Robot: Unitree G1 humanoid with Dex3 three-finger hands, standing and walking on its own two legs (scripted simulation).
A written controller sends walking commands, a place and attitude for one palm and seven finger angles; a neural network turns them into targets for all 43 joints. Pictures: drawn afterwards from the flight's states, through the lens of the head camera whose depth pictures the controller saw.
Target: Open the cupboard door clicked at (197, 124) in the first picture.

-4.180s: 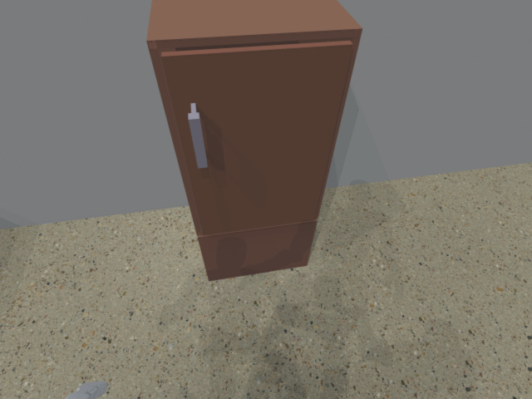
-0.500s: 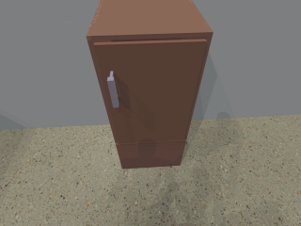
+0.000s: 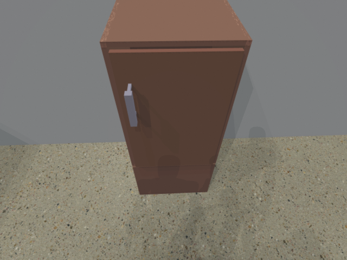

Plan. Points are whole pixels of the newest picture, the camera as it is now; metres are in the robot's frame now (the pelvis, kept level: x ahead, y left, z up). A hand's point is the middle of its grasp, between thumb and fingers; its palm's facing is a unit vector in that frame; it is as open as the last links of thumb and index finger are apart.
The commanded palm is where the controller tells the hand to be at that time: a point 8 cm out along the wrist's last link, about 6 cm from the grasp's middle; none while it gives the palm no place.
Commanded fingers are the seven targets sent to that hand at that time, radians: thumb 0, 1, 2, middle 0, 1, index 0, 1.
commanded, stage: look again from close up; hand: left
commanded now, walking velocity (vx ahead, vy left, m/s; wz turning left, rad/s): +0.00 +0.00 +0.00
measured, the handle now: (131, 105) +0.56 +0.17 +0.01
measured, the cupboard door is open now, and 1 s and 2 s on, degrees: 0 0 0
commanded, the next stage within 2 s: raise the hand with hooked fingers in 0.06 s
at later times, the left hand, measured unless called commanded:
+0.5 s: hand (111, 229) +0.19 +0.16 -0.03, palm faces +0.06 -1.00 +0.02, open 8.1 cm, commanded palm +0.13 +0.23 -0.05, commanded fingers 0.00 0.48 0.72 -0.23 -0.57 -0.23 -0.57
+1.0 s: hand (87, 221) +0.20 +0.21 -0.02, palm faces +0.12 -0.99 -0.05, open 11.1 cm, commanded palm +0.17 +0.27 -0.02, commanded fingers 0.00 -0.10 0.47 -0.27 -0.94 -0.27 -0.94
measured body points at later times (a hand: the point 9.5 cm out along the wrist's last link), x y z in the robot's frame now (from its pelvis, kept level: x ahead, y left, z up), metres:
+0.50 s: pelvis -0.02 -0.01 -0.07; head +0.02 -0.01 +0.38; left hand +0.18 +0.21 -0.03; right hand +0.20 -0.26 -0.12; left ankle +0.01 +0.11 -0.74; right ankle -0.02 -0.10 -0.74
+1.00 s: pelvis -0.03 -0.01 -0.07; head +0.04 -0.01 +0.37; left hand +0.19 +0.27 -0.02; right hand +0.12 -0.25 -0.17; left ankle +0.01 +0.11 -0.74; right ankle -0.02 -0.10 -0.74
